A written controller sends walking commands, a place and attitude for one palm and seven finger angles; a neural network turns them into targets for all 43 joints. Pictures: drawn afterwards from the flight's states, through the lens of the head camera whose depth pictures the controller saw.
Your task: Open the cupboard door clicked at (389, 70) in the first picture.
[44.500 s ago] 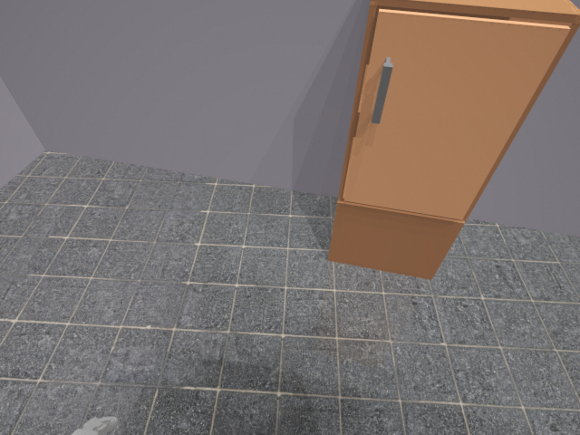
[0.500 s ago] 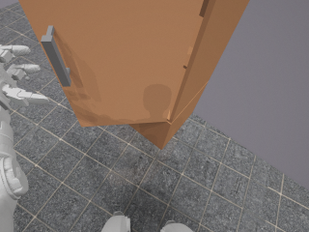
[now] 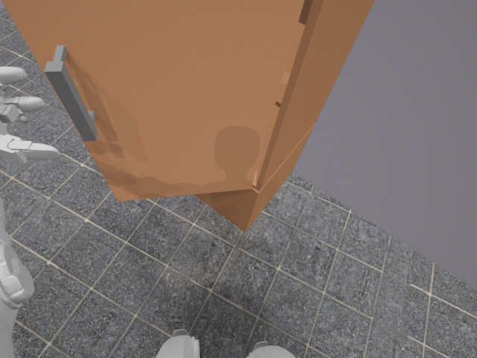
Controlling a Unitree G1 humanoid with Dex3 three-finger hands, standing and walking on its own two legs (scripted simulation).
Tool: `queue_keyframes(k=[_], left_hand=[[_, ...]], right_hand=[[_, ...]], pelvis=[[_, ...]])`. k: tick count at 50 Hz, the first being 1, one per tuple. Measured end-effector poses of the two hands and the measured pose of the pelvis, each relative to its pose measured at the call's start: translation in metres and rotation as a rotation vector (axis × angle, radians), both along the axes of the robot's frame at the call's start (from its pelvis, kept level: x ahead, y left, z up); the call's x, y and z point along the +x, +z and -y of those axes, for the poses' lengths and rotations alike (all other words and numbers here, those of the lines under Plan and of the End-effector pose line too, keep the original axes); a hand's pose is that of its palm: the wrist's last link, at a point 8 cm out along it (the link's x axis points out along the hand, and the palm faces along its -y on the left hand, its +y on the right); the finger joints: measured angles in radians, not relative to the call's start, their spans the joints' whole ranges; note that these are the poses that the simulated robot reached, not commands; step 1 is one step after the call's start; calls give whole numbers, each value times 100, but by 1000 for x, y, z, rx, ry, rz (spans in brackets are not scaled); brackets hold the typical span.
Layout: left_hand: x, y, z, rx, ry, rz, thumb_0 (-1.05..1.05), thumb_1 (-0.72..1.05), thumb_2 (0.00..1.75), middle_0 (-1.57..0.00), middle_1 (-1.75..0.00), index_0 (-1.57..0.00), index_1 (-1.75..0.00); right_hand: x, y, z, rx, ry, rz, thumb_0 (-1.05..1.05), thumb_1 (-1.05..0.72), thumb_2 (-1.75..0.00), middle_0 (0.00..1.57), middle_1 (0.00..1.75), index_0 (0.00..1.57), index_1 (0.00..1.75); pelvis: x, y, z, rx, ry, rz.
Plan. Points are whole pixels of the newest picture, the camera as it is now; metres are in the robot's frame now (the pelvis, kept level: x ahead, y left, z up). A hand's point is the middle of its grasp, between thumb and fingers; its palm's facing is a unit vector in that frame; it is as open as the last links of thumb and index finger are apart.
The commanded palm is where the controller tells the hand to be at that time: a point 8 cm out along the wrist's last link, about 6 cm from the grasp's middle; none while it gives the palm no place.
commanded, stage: move the hooked fingers beside the handle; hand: left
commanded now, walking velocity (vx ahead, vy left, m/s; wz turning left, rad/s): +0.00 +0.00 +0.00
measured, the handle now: (76, 97) +0.52 +0.24 +0.10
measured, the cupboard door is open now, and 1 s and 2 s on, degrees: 45 45 46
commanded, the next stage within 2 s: slide the fingers in behind the handle in 0.70 s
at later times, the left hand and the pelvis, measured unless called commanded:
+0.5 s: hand (34, 119) +0.47 +0.29 +0.10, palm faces +0.14 -0.99 +0.01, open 14.0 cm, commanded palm +0.44 +0.33 +0.10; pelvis -0.01 +0.01 +0.00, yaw +1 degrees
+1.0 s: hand (41, 121) +0.46 +0.28 +0.10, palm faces +0.10 -1.00 +0.01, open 14.0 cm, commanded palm +0.44 +0.32 +0.10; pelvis -0.01 +0.01 +0.00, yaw +1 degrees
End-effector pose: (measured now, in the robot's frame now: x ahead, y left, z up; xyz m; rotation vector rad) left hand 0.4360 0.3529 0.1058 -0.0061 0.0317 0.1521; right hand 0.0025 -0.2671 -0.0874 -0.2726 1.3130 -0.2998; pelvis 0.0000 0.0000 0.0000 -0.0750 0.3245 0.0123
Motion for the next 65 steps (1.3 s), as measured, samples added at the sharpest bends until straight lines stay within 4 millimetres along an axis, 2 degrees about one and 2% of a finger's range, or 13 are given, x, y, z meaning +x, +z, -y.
queue_keyframes(k=[5,9,20,30,39,48,57,65], left_hand=[[-12,-3,-9,-3,-18,-3,-2,-50,30,-30,-120,-30,-120],[-16,-6,-8,-6,-40,15,-2,-50,30,-30,-120,-30,-120],[1,-10,16,-24,-50,20,-2,-50,30,-30,-120,-30,-120],[0,2,4,12,-15,19,-2,-50,30,-30,-120,-30,-120],[-5,-10,6,-9,-41,4,-2,-50,30,-30,-120,-30,-120],[1,-5,18,0,-46,42,-2,-50,30,-30,-120,-30,-120],[2,-6,35,-10,-47,2,-2,-50,30,-30,-120,-30,-120],[-2,-5,42,1,-31,30,-2,-50,30,-30,-120,-30,-120]], right_hand=[[1,0,-2,1,18,-17,1,-90,-90,21,30,20,30],[7,0,-1,-14,46,-21,1,-90,-90,21,30,20,30],[20,1,-6,-35,72,38,0,-90,-90,21,30,20,30],[-3,-2,-14,2,32,0,0,-90,-90,21,30,20,30],[-14,-1,-8,-10,27,-53,1,-90,-90,21,30,20,30],[-3,1,0,-29,34,-22,0,-90,-90,21,30,20,30],[14,-3,-4,8,48,27,0,-90,-90,21,30,20,30],[18,-7,-5,33,47,43,0,-90,-90,21,30,20,30]], pelvis=[[-1,1,-2,-4,10,8],[-5,-1,-5,-8,24,8],[-13,-3,-11,-12,31,2],[-11,-1,-11,-8,14,6],[-10,-2,-9,-9,22,3],[-10,-2,-7,-10,23,2],[-7,0,-4,0,22,15],[-7,-1,1,5,18,21]])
